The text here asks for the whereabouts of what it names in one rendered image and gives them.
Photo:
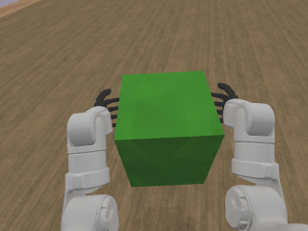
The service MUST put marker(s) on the robot left upper arm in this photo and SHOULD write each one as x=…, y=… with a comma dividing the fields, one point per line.
x=97, y=212

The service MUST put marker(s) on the robot right hand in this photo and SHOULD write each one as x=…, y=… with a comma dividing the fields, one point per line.
x=224, y=97

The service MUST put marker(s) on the robot right upper arm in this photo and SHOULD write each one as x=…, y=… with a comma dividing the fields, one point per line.
x=258, y=208

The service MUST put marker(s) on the robot left forearm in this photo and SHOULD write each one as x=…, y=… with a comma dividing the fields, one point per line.
x=86, y=145

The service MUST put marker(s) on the carton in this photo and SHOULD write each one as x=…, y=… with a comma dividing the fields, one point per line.
x=167, y=128

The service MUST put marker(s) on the robot left hand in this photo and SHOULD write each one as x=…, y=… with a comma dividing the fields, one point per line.
x=100, y=102

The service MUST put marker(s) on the robot right forearm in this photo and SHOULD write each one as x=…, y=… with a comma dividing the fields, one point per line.
x=254, y=139

